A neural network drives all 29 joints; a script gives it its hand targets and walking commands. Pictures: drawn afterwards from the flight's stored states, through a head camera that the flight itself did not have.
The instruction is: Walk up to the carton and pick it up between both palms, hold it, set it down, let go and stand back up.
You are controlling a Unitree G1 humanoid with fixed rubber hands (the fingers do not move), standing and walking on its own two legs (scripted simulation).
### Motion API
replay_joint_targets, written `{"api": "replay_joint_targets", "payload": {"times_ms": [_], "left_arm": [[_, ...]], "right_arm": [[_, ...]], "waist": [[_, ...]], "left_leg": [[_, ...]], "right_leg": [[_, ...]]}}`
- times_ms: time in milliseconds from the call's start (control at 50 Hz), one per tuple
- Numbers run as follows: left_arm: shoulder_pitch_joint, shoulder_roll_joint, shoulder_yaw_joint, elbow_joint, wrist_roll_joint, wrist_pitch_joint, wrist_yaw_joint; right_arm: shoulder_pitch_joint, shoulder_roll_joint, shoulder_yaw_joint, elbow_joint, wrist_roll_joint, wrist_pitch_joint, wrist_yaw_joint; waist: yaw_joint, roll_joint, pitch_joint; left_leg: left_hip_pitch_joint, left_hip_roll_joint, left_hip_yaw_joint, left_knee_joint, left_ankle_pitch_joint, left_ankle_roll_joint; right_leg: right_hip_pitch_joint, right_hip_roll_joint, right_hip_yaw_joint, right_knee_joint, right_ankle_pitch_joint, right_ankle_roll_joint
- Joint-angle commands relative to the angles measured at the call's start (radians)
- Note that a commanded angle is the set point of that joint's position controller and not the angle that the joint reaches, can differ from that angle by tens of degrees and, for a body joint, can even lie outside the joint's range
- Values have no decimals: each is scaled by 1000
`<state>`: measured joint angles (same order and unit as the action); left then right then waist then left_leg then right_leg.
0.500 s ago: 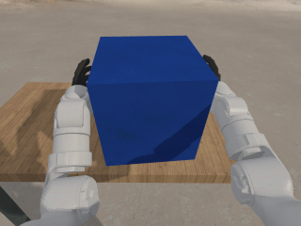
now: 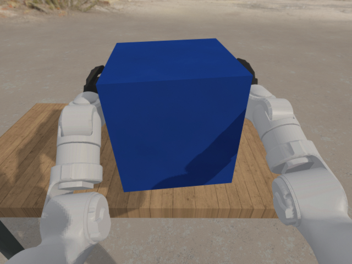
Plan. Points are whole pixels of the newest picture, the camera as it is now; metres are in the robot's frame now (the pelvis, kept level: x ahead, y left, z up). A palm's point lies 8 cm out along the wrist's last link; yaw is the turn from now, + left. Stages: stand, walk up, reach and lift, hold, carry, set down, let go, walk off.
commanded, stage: reach and lift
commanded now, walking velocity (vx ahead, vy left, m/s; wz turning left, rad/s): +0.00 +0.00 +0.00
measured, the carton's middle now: (172, 110) +0.40 -0.01 +0.23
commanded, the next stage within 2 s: hold in 0.86 s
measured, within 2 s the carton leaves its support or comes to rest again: neither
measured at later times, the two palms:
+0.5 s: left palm (85, 89) +0.38 +0.16 +0.29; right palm (246, 81) +0.39 -0.17 +0.30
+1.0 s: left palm (83, 79) +0.38 +0.16 +0.31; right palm (251, 71) +0.38 -0.17 +0.32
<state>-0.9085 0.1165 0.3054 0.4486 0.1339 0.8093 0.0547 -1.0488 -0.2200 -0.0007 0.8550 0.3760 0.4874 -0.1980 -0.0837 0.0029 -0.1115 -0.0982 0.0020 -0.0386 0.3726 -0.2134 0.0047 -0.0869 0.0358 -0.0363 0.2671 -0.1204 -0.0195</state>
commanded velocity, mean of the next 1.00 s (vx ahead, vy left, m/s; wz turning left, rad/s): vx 0.00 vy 0.00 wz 0.00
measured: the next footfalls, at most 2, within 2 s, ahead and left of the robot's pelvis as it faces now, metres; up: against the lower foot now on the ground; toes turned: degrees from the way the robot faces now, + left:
none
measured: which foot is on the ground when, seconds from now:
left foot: down 0.00-1.00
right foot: down 0.00-1.00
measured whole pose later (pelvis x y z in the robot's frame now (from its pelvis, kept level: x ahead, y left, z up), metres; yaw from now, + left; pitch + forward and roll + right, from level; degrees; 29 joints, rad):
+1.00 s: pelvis +0.00 +0.00 +0.00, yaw +0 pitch -2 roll -2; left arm -1.07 0.18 0.32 0.61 0.11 0.88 0.04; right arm -1.22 -0.27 0.04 0.98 0.45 0.61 -0.24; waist -0.05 0.03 -0.19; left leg -0.15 0.01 -0.06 0.41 -0.22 0.00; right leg -0.13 0.05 -0.02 0.29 -0.13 -0.03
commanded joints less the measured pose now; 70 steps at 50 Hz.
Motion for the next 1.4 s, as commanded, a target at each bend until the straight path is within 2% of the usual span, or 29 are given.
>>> {"api": "replay_joint_targets", "payload": {"times_ms": [0,60,100,180,220,260,300,340,400,480,560,620,660,720,800,820,920,960,1020,1040,1060,1080,1140,1200,1240,1280,1300,1340,1380], "left_arm": [[-914,-662,-409,-168,-177,-91,-111],[-910,-653,-384,-110,-158,-85,-119],[-903,-652,-360,-114,-162,-89,-124],[-872,-641,-369,-128,-166,-76,-132],[-835,-630,-364,-125,-166,-66,-138],[-868,-605,-355,-149,-145,-59,-149],[-923,-622,-379,-190,-168,-58,-142],[-910,-645,-385,-166,-190,-63,-137],[-961,-632,-337,-106,-169,-57,-135],[-969,-649,-363,-98,-177,-56,-132],[-995,-629,-346,-100,-189,-59,-133],[-946,-631,-337,-66,-181,-37,-129],[-949,-612,-311,-25,-165,-35,-141],[-997,-624,-336,-110,-203,-47,-130],[-964,-548,-261,3,-141,-30,-140],[-1035,-574,-306,-67,-169,-36,-139],[-1005,-617,-331,-29,-195,-25,-138],[-1039,-615,-298,14,-186,-35,-142],[-1031,-617,-289,-13,-207,-44,-141],[-1002,-606,-284,7,-188,-36,-140],[-990,-575,-237,39,-171,-37,-143],[-988,-562,-238,65,-162,-34,-147],[-1049,-619,-297,-3,-190,-39,-132],[-1040,-583,-251,86,-189,-40,-138],[-1047,-603,-250,50,-185,-54,-135],[-1019,-610,-292,-34,-204,-48,-130],[-1017,-575,-272,-63,-197,-42,-134],[-989,-579,-273,-48,-191,-23,-146],[-993,-555,-247,22,-171,-14,-155]], "right_arm": [[-897,753,234,-343,138,10,108],[-878,735,204,-274,128,22,112],[-901,761,230,-316,160,22,106],[-888,733,247,-342,185,32,95],[-853,713,243,-354,190,45,78],[-853,708,230,-333,198,60,75],[-879,718,221,-328,186,64,83],[-911,737,230,-388,190,59,85],[-953,743,219,-332,185,78,90],[-891,701,172,-229,183,83,94],[-995,726,212,-305,225,87,96],[-951,697,200,-293,237,99,86],[-939,684,177,-241,215,112,85],[-1007,708,209,-320,243,100,91],[-943,697,187,-185,233,126,92],[-977,715,187,-207,241,125,96],[-990,686,172,-242,234,124,94],[-1043,719,161,-227,236,126,94],[-1029,715,158,-269,242,127,92],[-994,692,159,-238,228,135,89],[-1000,687,157,-216,234,137,92],[-984,677,151,-162,228,141,96],[-998,673,125,-156,222,133,106],[-1056,683,135,-177,224,132,102],[-1066,717,154,-214,242,120,98],[-1067,720,198,-311,287,118,85],[-963,712,184,-235,283,141,77],[-1039,690,189,-313,283,141,69],[-983,642,141,-200,235,156,74]], "waist": [[5,46,-425],[15,48,-388],[26,14,-429],[22,33,-469],[-11,24,-447],[13,44,-385],[-11,48,-396],[2,36,-446],[17,14,-371],[-10,79,-400],[26,31,-482],[9,62,-421],[1,29,-383],[16,30,-500],[49,5,-369],[36,41,-415],[10,53,-416],[27,24,-393],[22,16,-483],[12,25,-452],[39,12,-402],[34,11,-353],[7,84,-406],[25,7,-381],[49,8,-442],[39,37,-548],[17,22,-475],[22,15,-475],[7,28,-378]], "left_leg": [[12,-36,-18,-36,219,-41],[3,-32,-21,-48,201,-41],[-7,-40,-11,-35,226,-35],[26,-42,-16,-9,310,-47],[33,-47,-22,-2,338,-48],[9,-40,-25,-27,291,-47],[15,-37,-25,-31,273,-56],[12,-35,-29,-23,265,-53],[-35,-31,-27,-38,204,-38],[-10,-25,-35,-25,230,-64],[-24,-32,-34,-21,241,-43],[-16,-29,-44,-12,271,-56],[-21,-26,-41,-27,211,-48],[-6,-27,-39,-9,271,-53],[-71,-39,-20,-39,175,-26],[-55,-32,-24,-33,201,-34],[-36,-24,-39,-24,208,-51],[-88,-30,-30,-17,150,-41],[-82,-34,-35,-11,208,-41],[-77,-39,-31,-18,202,-45],[-99,-29,-34,-39,160,-36],[-107,-25,-30,-41,147,-40],[-87,-15,-44,-32,154,-59],[-132,-30,-35,-43,119,-32],[-123,-34,-39,-20,199,-30],[-51,-45,-45,17,321,-41],[-43,-40,-42,15,322,-51],[-32,-42,-45,11,304,-49],[-70,-30,-43,-32,164,-45]], "right_leg": [[170,32,40,17,180,59],[155,32,43,10,151,53],[187,29,47,20,207,63],[221,33,55,23,291,72],[238,26,61,26,377,72],[221,31,52,12,289,70],[197,37,39,12,236,59],[213,38,49,9,230,57],[171,35,47,4,174,57],[167,40,47,15,188,40],[212,34,62,20,215,57],[193,41,57,20,249,55],[169,29,63,0,188,48],[192,41,53,24,249,45],[176,17,75,0,164,67],[170,28,68,11,171,59],[137,29,60,15,170,45],[123,30,68,15,117,51],[180,30,74,26,213,53],[189,25,72,23,199,52],[182,25,68,17,159,56],[165,25,71,7,136,55],[159,38,63,21,128,34],[148,19,75,7,110,46],[187,20,77,29,197,50],[223,22,86,45,332,59],[217,30,77,38,348,59],[206,26,71,31,306,65],[158,21,67,0,144,52]]}}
